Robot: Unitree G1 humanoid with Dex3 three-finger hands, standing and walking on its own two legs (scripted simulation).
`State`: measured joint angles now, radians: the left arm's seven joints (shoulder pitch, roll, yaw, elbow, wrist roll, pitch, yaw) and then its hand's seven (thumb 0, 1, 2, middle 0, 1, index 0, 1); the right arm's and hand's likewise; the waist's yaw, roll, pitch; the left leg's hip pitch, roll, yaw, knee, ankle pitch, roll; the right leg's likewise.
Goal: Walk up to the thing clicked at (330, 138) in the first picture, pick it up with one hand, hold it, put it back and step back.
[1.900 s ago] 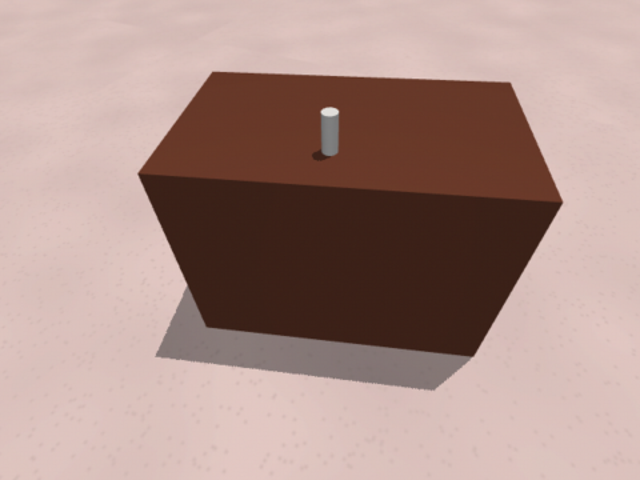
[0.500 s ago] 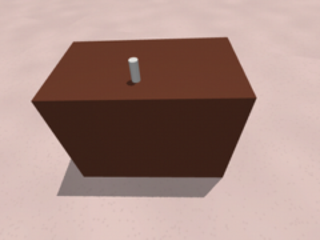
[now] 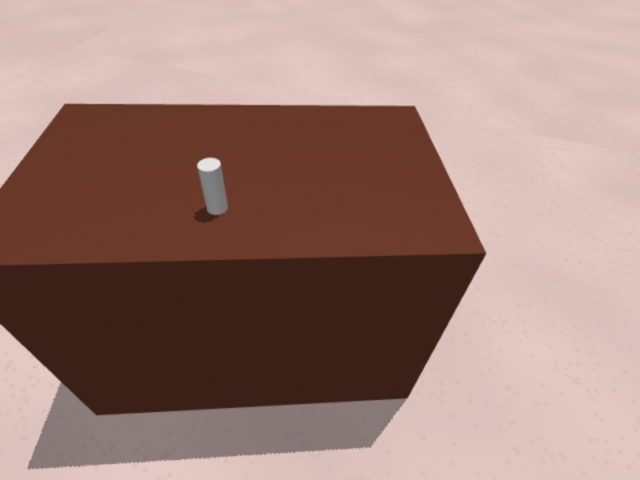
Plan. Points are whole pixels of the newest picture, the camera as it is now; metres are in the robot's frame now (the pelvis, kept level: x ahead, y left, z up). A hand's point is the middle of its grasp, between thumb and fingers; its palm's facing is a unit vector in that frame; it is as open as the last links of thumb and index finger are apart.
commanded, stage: walk up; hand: left
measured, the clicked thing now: (213, 187) +0.65 +0.21 -0.01
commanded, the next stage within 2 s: stand in 1.72 s
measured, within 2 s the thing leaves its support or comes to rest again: neither
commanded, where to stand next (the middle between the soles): +0.20 -0.01 m, yaw +2 degrees
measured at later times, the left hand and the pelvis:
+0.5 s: hand (176, 438) +0.23 +0.22 -0.13, palm faces -0.04 -0.92 -0.40, open 7.4 cm; pelvis +0.13 -0.05 -0.01, yaw +0 degrees
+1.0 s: hand (149, 470) +0.20 +0.25 -0.15, palm faces +0.02 -0.92 -0.38, open 7.4 cm; pelvis +0.14 -0.03 +0.00, yaw +1 degrees
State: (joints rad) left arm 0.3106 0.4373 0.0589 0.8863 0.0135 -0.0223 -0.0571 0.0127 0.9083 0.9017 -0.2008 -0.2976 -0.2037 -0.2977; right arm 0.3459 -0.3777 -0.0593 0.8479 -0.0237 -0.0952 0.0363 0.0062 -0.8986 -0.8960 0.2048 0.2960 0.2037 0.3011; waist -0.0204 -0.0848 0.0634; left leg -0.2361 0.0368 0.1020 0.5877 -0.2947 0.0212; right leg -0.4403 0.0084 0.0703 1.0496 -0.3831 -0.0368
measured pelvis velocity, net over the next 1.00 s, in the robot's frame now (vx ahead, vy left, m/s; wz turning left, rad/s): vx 0.14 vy -0.03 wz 0.02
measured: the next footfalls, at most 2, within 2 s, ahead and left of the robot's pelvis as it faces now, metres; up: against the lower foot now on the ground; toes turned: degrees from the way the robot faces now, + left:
right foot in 0.20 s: +0.20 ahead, -0.16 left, +0.00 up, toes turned -1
left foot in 0.54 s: +0.23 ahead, +0.09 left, +0.00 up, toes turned +2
